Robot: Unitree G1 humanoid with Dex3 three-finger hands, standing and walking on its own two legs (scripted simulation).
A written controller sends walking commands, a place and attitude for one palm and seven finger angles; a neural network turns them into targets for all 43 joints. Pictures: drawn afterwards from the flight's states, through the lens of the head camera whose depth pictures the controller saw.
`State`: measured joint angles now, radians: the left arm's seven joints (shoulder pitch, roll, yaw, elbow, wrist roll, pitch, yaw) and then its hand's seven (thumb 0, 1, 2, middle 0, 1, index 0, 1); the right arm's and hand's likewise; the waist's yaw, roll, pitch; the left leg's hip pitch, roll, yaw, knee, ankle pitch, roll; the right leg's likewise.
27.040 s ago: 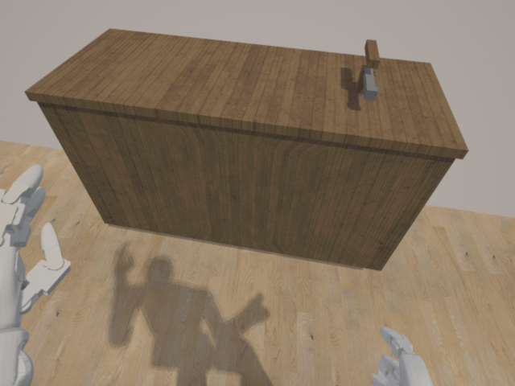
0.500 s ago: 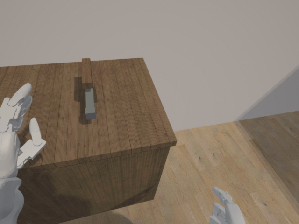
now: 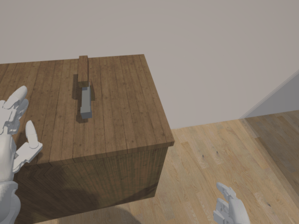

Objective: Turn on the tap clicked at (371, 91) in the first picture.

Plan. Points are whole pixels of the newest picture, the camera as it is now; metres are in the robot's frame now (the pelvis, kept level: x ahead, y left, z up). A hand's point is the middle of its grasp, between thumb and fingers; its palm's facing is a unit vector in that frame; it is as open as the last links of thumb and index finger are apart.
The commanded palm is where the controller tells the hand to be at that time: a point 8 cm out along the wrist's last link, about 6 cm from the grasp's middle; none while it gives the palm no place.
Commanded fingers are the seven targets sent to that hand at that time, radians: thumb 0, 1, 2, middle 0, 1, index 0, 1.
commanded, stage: shuffle to correct the standing spot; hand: left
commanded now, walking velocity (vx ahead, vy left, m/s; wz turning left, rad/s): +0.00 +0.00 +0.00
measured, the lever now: (86, 112) +0.40 +0.23 +0.05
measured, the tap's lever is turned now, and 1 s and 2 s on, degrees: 0 0 0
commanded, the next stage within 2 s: come to a stop and stand still in 0.44 s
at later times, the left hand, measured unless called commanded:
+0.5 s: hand (86, 135) +0.25 +0.16 +0.16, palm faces +0.31 -0.88 -0.35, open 7.4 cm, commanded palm +0.19 +0.21 +0.18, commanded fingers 0.00 0.90 0.90 -0.20 -0.30 -0.20 -0.30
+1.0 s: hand (52, 123) +0.26 +0.23 +0.18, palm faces +0.45 -0.76 -0.47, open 7.4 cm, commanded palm +0.17 +0.22 +0.18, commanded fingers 0.00 0.90 0.90 -0.20 -0.30 -0.20 -0.30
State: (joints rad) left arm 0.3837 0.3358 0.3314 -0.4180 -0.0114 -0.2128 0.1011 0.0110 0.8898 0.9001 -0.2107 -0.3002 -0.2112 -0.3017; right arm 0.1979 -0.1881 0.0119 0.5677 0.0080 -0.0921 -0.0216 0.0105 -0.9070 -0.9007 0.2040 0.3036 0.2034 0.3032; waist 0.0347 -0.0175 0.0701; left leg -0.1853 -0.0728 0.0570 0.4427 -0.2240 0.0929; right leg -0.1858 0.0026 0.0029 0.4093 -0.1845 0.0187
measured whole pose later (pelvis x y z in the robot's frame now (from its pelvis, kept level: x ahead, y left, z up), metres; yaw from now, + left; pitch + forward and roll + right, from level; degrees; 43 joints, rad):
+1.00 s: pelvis +0.00 -0.06 +0.00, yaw -2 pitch +0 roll +0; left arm 0.24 0.48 0.46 -0.31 -0.03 -0.23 0.09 0.01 0.88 0.90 -0.22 -0.30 -0.22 -0.30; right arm 0.16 -0.20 -0.01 0.57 0.02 -0.11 -0.03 0.01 -0.91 -0.90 0.20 0.30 0.20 0.30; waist 0.07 -0.01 0.09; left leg -0.23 0.01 0.05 0.46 -0.23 0.02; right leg -0.24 0.08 0.00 0.41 -0.18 -0.06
